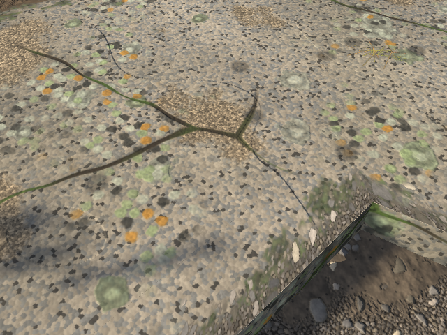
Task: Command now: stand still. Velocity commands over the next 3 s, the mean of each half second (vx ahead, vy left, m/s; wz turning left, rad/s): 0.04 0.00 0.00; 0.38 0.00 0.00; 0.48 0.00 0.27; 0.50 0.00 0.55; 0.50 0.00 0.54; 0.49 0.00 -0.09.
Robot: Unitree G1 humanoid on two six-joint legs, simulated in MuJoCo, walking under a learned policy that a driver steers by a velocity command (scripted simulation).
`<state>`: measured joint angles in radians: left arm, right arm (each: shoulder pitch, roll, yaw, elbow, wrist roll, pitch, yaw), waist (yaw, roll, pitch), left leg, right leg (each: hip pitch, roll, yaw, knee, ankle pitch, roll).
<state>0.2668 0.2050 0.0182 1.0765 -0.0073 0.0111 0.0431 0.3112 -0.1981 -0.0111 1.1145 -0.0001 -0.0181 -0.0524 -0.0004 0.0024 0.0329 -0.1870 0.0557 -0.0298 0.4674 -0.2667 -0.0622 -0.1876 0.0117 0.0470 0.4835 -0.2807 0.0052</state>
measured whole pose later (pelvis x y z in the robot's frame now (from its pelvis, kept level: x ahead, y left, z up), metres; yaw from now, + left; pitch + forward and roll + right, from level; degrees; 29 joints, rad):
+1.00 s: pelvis +0.19 +0.00 -0.02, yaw +1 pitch +2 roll +1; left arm 0.01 0.22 0.05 0.84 -0.03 -0.09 -0.02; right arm 0.57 -0.20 -0.05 1.05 0.02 -0.07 -0.04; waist -0.06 -0.01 0.02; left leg 0.09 0.04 -0.02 0.38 -0.45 -0.03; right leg -0.48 0.00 -0.04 0.56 -0.09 -0.07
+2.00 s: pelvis +0.70 +0.10 +0.15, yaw +27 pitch +5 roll -1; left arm -0.06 0.17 -0.04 0.70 0.05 -0.06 -0.05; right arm 0.50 -0.16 0.00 0.97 -0.05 -0.13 0.09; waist -0.10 0.01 -0.09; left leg -0.05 -0.12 -0.19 0.44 -0.45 0.12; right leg -0.68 -0.03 -0.01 0.65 -0.02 0.01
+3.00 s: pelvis +1.11 +0.43 +0.16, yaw +38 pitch +2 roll +2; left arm 0.10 0.23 0.07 0.85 -0.01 -0.05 -0.02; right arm 0.32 -0.22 -0.09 0.92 0.00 -0.10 -0.03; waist -0.05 -0.04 0.00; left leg 0.01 -0.02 0.20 0.26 -0.30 0.01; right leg -0.70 -0.11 0.02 0.72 0.04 -0.04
